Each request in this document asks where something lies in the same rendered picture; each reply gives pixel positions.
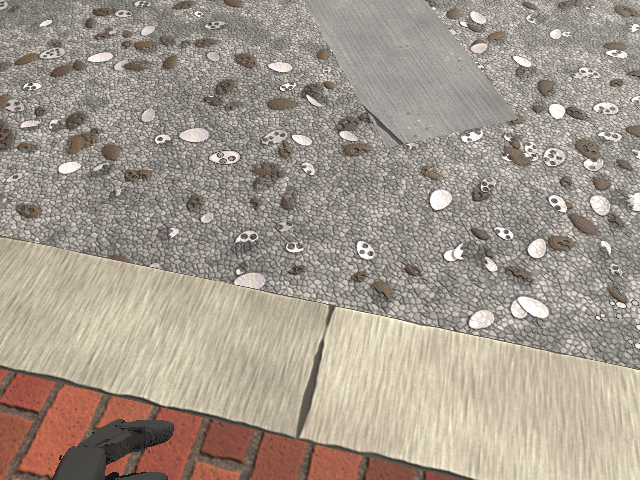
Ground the left robot hand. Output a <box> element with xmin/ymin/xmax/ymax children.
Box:
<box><xmin>52</xmin><ymin>419</ymin><xmax>174</xmax><ymax>480</ymax></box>

